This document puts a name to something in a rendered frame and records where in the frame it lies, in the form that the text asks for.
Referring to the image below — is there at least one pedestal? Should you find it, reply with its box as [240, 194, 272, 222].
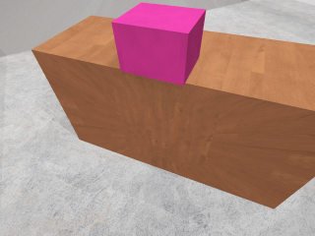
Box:
[31, 15, 315, 209]

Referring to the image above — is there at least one carton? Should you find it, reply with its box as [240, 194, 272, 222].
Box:
[111, 2, 207, 86]

